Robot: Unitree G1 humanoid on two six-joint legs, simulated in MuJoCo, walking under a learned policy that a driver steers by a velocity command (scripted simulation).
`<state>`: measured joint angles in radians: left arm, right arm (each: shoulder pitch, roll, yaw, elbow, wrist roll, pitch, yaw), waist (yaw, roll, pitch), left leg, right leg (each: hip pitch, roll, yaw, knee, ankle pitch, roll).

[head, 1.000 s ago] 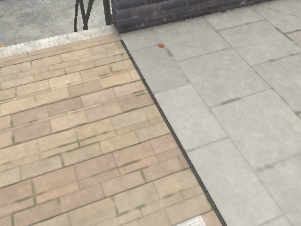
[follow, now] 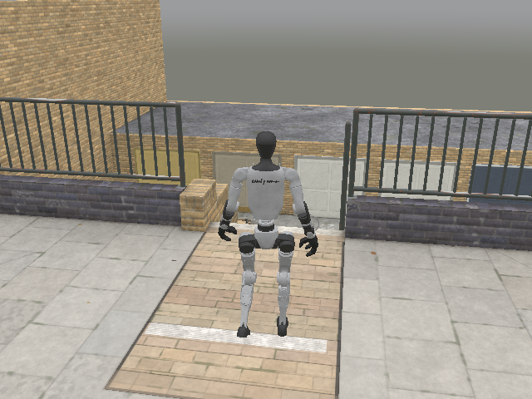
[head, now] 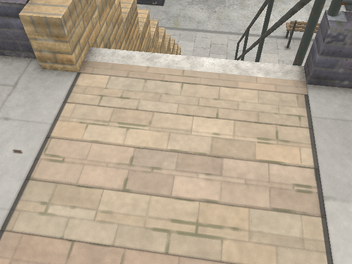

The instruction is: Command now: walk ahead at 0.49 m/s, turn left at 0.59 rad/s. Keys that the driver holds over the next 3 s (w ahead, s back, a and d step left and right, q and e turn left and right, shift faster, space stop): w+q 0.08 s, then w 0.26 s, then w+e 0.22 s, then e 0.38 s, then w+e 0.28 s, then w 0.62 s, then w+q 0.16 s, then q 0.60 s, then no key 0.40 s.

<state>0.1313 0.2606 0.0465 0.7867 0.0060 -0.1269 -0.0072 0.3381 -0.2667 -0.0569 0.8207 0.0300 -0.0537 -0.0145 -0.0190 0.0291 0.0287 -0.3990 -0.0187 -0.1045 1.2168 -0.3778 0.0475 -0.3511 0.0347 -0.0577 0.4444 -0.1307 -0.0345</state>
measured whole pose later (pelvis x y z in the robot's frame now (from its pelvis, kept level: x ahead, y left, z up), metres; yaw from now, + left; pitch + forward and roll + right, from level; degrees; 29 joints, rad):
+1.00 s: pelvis +0.46 +0.07 -0.01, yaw -9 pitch +3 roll +1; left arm 0.14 0.28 0.07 0.70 -0.01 -0.03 -0.03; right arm 0.14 -0.28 -0.06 0.75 0.00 -0.04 -0.02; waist 0.01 0.01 0.06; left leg -0.45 0.00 -0.02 1.24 -0.50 -0.03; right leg -0.48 0.08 -0.01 0.55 -0.12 -0.11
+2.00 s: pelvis +0.85 -0.04 +0.00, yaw -21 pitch +2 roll -1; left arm 0.16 0.25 0.05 0.70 0.00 -0.08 -0.03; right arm 0.35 -0.29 -0.04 0.83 0.03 -0.07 0.00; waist -0.03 0.03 0.03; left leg -0.44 0.06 -0.06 1.18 -0.36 0.02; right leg -0.30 0.03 -0.08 0.44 -0.18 -0.05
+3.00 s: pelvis +1.05 -0.14 +0.00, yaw +4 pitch +0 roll +1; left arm 0.20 0.22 0.04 0.76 0.01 0.00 0.01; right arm 0.21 -0.29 -0.08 0.66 0.01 0.06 -0.03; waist 0.02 0.04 0.02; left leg -0.40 -0.04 -0.11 0.90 -0.44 -0.08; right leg -0.25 0.00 0.02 0.51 -0.26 -0.02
